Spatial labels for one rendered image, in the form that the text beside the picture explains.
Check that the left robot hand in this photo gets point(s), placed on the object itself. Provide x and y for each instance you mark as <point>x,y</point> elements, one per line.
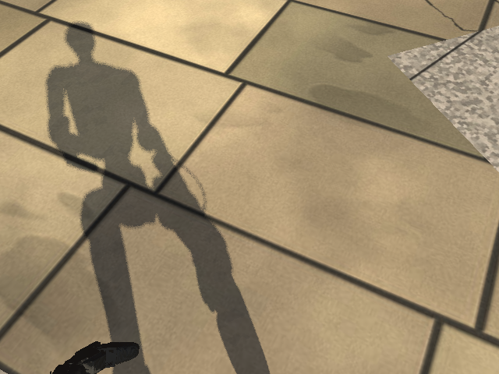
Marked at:
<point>96,357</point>

